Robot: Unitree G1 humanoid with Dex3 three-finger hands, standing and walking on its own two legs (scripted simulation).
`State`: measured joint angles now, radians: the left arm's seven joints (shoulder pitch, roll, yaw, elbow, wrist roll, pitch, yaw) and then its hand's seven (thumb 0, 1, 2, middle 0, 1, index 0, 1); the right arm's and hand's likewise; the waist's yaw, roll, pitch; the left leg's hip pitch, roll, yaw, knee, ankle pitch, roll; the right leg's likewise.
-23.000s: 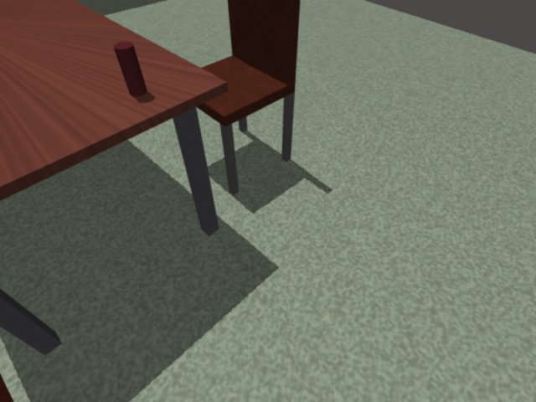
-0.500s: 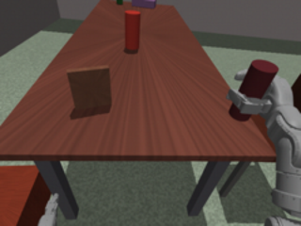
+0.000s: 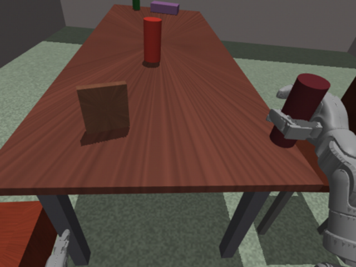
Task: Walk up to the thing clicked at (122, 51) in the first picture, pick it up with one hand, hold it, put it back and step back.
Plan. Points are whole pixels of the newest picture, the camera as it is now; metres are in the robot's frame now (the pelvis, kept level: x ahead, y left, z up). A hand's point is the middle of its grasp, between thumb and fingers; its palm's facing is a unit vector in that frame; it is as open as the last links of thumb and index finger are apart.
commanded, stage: hold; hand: right
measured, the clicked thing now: (295, 113) +0.33 -0.19 +0.27
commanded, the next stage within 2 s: crouch in 1.94 s
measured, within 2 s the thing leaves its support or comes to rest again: neither
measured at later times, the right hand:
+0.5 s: hand (293, 119) +0.32 -0.18 +0.26, palm faces +0.11 +0.99 -0.02, open 6.7 cm
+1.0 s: hand (293, 116) +0.32 -0.18 +0.27, palm faces +0.11 +0.99 -0.02, open 6.7 cm
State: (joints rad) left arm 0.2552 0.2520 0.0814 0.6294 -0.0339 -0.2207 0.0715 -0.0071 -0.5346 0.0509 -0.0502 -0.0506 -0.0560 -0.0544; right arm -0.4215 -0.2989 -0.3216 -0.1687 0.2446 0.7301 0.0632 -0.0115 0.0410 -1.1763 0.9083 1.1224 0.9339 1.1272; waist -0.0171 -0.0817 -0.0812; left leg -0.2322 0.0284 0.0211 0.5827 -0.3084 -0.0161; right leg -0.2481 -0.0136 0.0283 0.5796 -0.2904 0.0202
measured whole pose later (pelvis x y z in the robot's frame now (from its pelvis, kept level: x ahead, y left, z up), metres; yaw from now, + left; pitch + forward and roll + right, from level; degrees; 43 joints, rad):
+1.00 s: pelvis -0.01 -0.01 +0.00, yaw +0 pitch -3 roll +0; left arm 0.25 0.24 0.08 0.64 -0.03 -0.24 0.07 -0.01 -0.54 0.05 -0.05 -0.05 -0.06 -0.05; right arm -0.44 -0.31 -0.32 -0.15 0.24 0.75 0.06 -0.01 0.04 -1.17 0.91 1.13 0.93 1.13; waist -0.01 -0.08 -0.08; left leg -0.23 0.03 0.02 0.57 -0.29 -0.02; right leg -0.25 -0.01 0.02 0.58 -0.28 0.01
